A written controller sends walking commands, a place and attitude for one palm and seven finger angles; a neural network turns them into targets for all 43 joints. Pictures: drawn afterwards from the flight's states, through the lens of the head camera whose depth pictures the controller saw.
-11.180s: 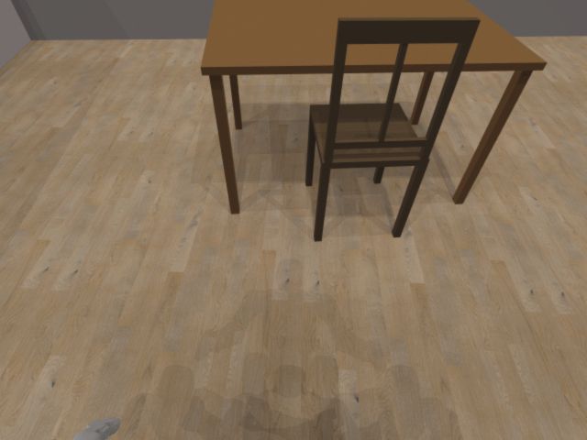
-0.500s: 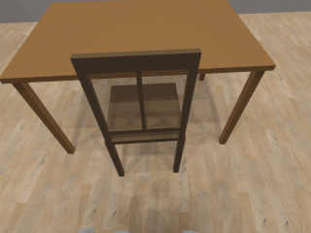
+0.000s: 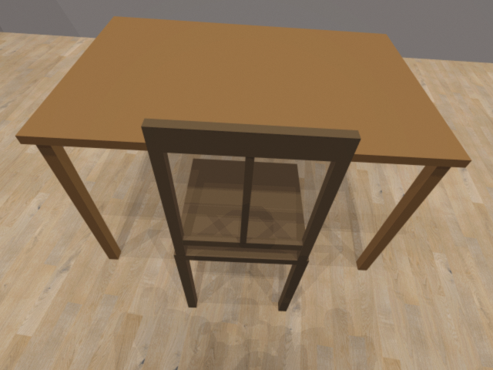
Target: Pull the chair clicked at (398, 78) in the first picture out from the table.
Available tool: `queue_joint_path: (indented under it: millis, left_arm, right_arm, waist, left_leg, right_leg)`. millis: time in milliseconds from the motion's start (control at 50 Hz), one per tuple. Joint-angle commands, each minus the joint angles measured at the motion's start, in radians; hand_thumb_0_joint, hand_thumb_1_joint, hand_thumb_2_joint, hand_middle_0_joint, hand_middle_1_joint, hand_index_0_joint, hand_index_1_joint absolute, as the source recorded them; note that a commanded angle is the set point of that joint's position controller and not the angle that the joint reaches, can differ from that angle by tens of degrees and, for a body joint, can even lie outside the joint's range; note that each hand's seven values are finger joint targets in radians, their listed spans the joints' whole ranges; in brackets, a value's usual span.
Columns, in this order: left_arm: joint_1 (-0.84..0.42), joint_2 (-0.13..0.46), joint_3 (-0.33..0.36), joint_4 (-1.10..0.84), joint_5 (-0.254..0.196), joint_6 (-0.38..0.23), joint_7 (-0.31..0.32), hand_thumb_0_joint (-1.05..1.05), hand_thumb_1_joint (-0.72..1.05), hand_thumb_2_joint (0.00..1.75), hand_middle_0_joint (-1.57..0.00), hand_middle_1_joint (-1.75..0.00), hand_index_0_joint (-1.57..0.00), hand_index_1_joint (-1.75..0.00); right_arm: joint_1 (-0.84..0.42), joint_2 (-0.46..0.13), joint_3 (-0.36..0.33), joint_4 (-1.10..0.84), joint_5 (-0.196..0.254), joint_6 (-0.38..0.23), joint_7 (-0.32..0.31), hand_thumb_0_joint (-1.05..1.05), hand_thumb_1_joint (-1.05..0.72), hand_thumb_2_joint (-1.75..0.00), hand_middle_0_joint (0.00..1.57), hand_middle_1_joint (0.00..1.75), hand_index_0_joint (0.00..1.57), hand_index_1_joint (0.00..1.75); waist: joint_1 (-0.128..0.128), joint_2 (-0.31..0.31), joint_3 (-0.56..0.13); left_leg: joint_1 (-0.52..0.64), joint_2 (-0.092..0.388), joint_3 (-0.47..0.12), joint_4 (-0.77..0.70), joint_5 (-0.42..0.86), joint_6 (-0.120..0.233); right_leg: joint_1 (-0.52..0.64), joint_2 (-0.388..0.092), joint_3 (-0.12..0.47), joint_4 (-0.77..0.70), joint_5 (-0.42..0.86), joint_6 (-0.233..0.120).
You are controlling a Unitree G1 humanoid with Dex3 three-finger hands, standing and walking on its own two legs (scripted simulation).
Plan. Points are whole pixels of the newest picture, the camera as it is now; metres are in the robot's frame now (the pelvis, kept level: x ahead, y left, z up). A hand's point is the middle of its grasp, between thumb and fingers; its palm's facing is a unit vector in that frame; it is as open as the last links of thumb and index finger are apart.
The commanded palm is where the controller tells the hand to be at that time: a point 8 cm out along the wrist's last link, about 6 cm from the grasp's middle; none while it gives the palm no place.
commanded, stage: come to a stop and stand still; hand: left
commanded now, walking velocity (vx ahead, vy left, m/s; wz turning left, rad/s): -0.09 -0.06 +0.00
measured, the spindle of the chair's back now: (246, 204) +0.48 +0.05 -0.08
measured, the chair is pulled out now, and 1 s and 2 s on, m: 0.00 0.00 0.00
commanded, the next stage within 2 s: look again from close up in 1.44 s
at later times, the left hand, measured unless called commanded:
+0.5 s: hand out of the picture +0.00 +0.14 -0.17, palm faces +0.01 -0.98 -0.21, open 7.3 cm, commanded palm none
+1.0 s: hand out of the picture -0.01 +0.09 -0.18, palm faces +0.09 -0.99 -0.15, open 7.3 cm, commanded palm none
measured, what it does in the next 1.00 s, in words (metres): shifts its weight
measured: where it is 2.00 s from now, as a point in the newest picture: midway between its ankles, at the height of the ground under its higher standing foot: outside the picture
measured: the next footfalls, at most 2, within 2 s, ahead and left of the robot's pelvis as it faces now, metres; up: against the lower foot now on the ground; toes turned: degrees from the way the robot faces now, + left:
none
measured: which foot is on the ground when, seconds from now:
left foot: down 0.00-1.00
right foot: down 0.00-1.00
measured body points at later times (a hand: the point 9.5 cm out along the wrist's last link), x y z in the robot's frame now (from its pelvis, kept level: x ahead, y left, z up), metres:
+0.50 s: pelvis +0.00 -0.03 +0.00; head +0.00 -0.04 +0.45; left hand +0.00 +0.19 -0.15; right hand -0.03 -0.24 -0.17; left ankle +0.02 +0.10 -0.74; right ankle -0.02 -0.10 -0.74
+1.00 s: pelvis +0.03 -0.04 +0.00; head +0.04 -0.05 +0.45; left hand -0.01 +0.14 -0.16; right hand +0.01 -0.25 -0.17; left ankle +0.02 +0.10 -0.74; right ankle -0.02 -0.10 -0.74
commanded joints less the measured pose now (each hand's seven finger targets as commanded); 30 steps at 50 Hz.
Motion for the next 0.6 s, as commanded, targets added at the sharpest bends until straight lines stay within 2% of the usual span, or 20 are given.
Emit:
queue_joint_path:
  millis: [0,80,100,140,180,220,280,320,420,480,500,520,580]
  left_arm:
    - [0.08,0.123,0.031,-0.052,0.005,0.001,0.007,0.0,0.9,0.9,-0.2,-0.3,-0.2,-0.3]
    - [0.081,0.11,0.034,-0.074,0.013,0.005,0.003,0.0,0.9,0.9,-0.2,-0.3,-0.2,-0.3]
    - [0.079,0.108,0.032,-0.072,0.011,0.003,0.001,0.0,0.9,0.9,-0.2,-0.3,-0.2,-0.3]
    - [0.068,0.11,0.028,-0.071,0.013,-0.004,-0.001,0.0,0.9,0.9,-0.2,-0.3,-0.2,-0.3]
    - [0.048,0.119,0.023,-0.064,0.008,-0.015,-0.001,0.0,0.9,0.9,-0.2,-0.3,-0.2,-0.3]
    - [0.034,0.127,0.018,-0.055,0.004,-0.02,-0.001,0.0,0.9,0.9,-0.2,-0.3,-0.2,-0.3]
    - [0.037,0.131,0.012,-0.036,0.0,-0.027,0.001,0.0,0.9,0.9,-0.2,-0.3,-0.2,-0.3]
    - [0.036,0.135,0.009,-0.026,-0.001,-0.026,0.001,0.0,0.9,0.9,-0.2,-0.3,-0.2,-0.3]
    - [0.045,0.131,0.007,-0.012,-0.003,-0.027,0.004,0.0,0.9,0.9,-0.2,-0.3,-0.2,-0.3]
    - [0.052,0.121,0.007,-0.006,-0.007,-0.032,0.007,0.0,0.9,0.9,-0.2,-0.3,-0.2,-0.3]
    - [0.056,0.12,0.007,-0.005,-0.006,-0.03,0.007,0.0,0.9,0.9,-0.2,-0.3,-0.2,-0.3]
    - [0.058,0.113,0.006,-0.002,-0.006,-0.031,0.008,0.0,0.9,0.9,-0.2,-0.3,-0.2,-0.3]
    - [0.072,0.098,0.006,0.005,-0.008,-0.036,0.011,0.0,0.9,0.9,-0.2,-0.3,-0.2,-0.3]
  right_arm:
    - [0.086,-0.168,-0.049,-0.028,-0.005,0.013,-0.013,0.0,-0.9,-0.9,0.2,0.3,0.2,0.3]
    - [0.076,-0.165,-0.059,-0.039,-0.012,0.014,-0.009,0.0,-0.9,-0.9,0.2,0.3,0.2,0.3]
    - [0.074,-0.153,-0.053,-0.038,-0.01,0.012,-0.005,0.0,-0.9,-0.9,0.2,0.3,0.2,0.3]
    - [0.063,-0.138,-0.048,-0.032,-0.013,0.01,0.003,0.0,-0.9,-0.9,0.2,0.3,0.2,0.3]
    - [0.075,-0.119,-0.038,-0.018,-0.013,0.009,0.008,0.0,-0.9,-0.9,0.2,0.3,0.2,0.3]
    - [0.087,-0.112,-0.028,0.001,-0.013,0.01,0.012,0.0,-0.9,-0.9,0.2,0.3,0.2,0.3]
    - [0.114,-0.109,-0.016,0.029,-0.013,0.006,0.014,0.0,-0.9,-0.9,0.2,0.3,0.2,0.3]
    - [0.126,-0.106,-0.009,0.046,-0.013,0.009,0.015,0.0,-0.9,-0.9,0.2,0.3,0.2,0.3]
    - [0.178,-0.093,-0.002,0.077,-0.015,0.013,0.014,0.0,-0.9,-0.9,0.2,0.3,0.2,0.3]
    - [0.209,-0.082,-0.001,0.091,-0.016,0.01,0.013,0.0,-0.9,-0.9,0.2,0.3,0.2,0.3]
    - [0.213,-0.079,0.0,0.094,-0.014,0.012,0.012,0.0,-0.9,-0.9,0.2,0.3,0.2,0.3]
    - [0.223,-0.077,0.0,0.097,-0.016,0.011,0.011,0.0,-0.9,-0.9,0.2,0.3,0.2,0.3]
    - [0.242,-0.066,0.001,0.104,-0.016,0.007,0.007,0.0,-0.9,-0.9,0.2,0.3,0.2,0.3]
  waist:
    - [-0.03,0.084,-0.045]
    - [-0.032,0.064,-0.089]
    - [-0.03,0.045,-0.096]
    - [-0.035,0.024,-0.074]
    - [-0.043,0.002,-0.065]
    - [-0.045,0.0,-0.025]
    - [-0.045,0.012,-0.012]
    - [-0.042,0.025,0.038]
    - [-0.041,0.016,0.079]
    - [-0.044,0.022,0.053]
    - [-0.04,0.005,0.074]
    - [-0.044,0.024,0.066]
    - [-0.044,0.026,0.044]
  left_leg:
    - [0.081,0.197,-0.184,-0.077,0.403,0.054]
    - [0.057,0.189,-0.191,-0.089,0.216,0.056]
    - [0.027,0.18,-0.188,-0.108,0.118,0.054]
    - [0.018,0.139,-0.162,-0.106,0.014,0.026]
    - [0.042,0.116,-0.139,-0.099,0.02,0.007]
    - [0.043,0.105,-0.127,-0.112,0.008,-0.004]
    - [0.065,0.103,-0.122,-0.119,0.049,-0.009]
    - [0.043,0.098,-0.117,-0.132,0.026,-0.013]
    - [0.033,0.085,-0.106,-0.127,0.013,-0.019]
    - [0.045,0.085,-0.1,-0.112,0.038,-0.021]
    - [0.037,0.084,-0.098,-0.111,0.026,-0.02]
    - [0.038,0.083,-0.098,-0.107,0.041,-0.022]
    - [0.052,0.086,-0.098,-0.094,0.076,-0.022]
  right_leg:
    - [-0.072,-0.075,0.089,-0.001,0.126,0.01]
    - [-0.086,-0.068,0.1,0.009,0.1,0.004]
    - [-0.053,-0.069,0.105,-0.013,0.078,0.002]
    - [-0.074,-0.089,0.134,-0.063,0.089,-0.006]
    - [-0.09,-0.11,0.153,-0.097,0.088,-0.014]
    - [-0.105,-0.117,0.159,-0.136,0.037,-0.015]
    - [-0.1,-0.12,0.164,-0.155,0.054,-0.016]
    - [-0.104,-0.119,0.162,-0.176,0.021,-0.016]
    - [-0.113,-0.122,0.167,-0.213,-0.036,-0.018]
    - [-0.097,-0.125,0.164,-0.212,-0.009,-0.021]
    - [-0.1,-0.122,0.158,-0.222,-0.019,-0.018]
    - [-0.096,-0.123,0.161,-0.215,0.0,-0.021]
    - [-0.075,-0.122,0.151,-0.2,0.078,-0.021]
